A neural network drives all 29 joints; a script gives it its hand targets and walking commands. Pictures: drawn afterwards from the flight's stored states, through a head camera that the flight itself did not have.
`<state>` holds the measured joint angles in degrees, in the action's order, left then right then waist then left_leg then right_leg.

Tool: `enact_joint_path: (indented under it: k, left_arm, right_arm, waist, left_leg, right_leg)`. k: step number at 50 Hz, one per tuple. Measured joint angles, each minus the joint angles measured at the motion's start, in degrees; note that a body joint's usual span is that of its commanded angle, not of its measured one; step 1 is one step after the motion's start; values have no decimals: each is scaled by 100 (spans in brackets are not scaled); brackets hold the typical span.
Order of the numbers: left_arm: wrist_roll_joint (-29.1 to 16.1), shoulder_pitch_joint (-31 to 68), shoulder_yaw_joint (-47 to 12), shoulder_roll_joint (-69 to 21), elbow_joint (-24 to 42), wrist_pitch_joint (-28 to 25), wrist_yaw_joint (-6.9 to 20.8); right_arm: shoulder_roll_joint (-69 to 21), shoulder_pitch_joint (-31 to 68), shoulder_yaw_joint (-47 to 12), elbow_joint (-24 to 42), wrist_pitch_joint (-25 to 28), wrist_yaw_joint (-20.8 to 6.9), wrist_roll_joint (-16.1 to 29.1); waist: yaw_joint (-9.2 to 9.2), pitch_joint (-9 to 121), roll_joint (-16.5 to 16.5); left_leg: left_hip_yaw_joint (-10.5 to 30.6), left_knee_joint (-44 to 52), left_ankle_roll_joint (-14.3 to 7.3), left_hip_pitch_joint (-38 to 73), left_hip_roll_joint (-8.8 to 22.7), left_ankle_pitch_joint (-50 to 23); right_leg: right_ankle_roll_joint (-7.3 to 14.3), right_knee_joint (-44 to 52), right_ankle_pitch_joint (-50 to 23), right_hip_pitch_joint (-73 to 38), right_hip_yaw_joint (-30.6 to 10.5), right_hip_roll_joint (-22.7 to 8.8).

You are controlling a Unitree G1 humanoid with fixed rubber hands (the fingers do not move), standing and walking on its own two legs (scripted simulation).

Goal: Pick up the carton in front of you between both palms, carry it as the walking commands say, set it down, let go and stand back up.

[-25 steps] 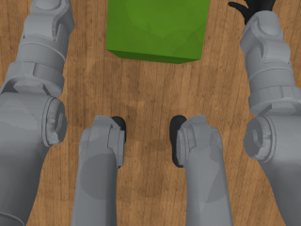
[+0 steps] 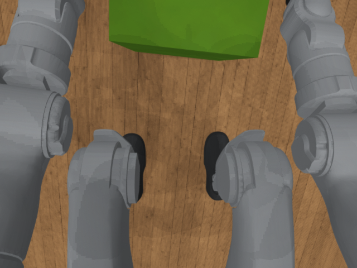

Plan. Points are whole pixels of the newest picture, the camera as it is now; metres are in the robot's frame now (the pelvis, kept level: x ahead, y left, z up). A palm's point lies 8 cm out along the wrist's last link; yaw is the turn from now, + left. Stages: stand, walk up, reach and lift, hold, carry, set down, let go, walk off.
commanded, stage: reach and lift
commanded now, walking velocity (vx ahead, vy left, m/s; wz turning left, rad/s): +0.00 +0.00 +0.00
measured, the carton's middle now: out of the picture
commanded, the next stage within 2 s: none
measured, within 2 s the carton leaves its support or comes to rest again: leaves its support in 0.64 s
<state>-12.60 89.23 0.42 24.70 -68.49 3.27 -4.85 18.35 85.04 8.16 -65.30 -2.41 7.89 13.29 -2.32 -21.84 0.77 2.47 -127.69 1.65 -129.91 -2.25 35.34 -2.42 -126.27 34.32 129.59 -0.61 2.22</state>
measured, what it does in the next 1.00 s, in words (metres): rises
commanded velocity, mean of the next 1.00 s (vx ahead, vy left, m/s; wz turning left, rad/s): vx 0.00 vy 0.00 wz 0.00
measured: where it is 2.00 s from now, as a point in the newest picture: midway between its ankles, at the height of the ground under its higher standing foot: (175, 177)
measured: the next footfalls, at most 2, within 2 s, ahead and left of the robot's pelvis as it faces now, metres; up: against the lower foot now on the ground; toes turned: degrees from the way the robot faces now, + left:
none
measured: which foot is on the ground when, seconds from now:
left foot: down 0.00-1.00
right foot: down 0.00-1.00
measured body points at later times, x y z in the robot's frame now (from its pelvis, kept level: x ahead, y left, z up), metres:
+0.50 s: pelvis -0.01 +0.00 +0.00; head +0.37 +0.01 +0.24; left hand +0.57 +0.15 -0.18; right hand +0.55 -0.16 -0.18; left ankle +0.10 +0.12 -0.33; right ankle +0.11 -0.12 -0.33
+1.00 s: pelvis -0.02 +0.00 +0.08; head +0.27 +0.01 +0.43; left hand +0.52 +0.15 +0.00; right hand +0.51 -0.15 +0.00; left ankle +0.10 +0.13 -0.33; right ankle +0.11 -0.13 -0.33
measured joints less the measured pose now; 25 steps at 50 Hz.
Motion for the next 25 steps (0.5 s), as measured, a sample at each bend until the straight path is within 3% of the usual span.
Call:
enact_joint_path:
  k: [13,18,25]
  left_arm:
    - [123,140,-37,-322,-30,55,-11]
    - [386,422,151,-414,-228,143,-171]
    - [943,207,793,-552,170,523,71]
  right_arm:
    - [-230,147,-1,15,-40,-25,-103]
    - [-321,346,309,-46,-115,138,-396]
    - [-452,44,916,552,-560,-165,-923]
  waist:
    - [11,-106,-18]
    - [17,-289,-19]
    - [32,-252,-53]
  left_leg:
    - [-14,164,-29,40,-5,-198]
    - [-1,187,-17,138,-28,-234]
    - [-10,-10,-22,136,-63,-119]
  right_leg:
    - [-29,179,-195,-56,-19,5]
    - [-32,201,-230,-155,-22,23]
    - [-38,-9,-102,-151,-42,39]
